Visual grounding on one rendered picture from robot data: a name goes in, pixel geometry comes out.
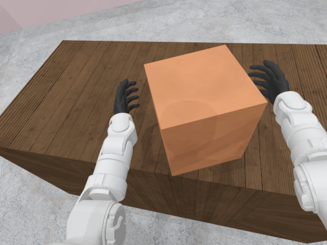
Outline robot left upper arm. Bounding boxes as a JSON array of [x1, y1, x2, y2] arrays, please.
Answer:
[[48, 200, 126, 245]]

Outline robot right forearm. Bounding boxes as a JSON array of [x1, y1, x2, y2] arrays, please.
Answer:
[[273, 91, 327, 167]]

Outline robot left forearm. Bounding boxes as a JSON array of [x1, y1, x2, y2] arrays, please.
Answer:
[[66, 113, 137, 232]]

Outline robot left hand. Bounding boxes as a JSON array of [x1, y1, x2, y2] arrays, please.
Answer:
[[113, 79, 140, 115]]

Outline robot right hand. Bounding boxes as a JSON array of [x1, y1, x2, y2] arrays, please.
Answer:
[[248, 60, 290, 105]]

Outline pedestal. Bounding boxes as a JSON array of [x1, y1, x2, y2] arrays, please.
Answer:
[[0, 40, 327, 243]]

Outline carton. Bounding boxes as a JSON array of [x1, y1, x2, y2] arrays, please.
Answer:
[[144, 45, 268, 176]]

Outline robot right upper arm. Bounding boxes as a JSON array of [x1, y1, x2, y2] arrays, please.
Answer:
[[293, 160, 327, 230]]

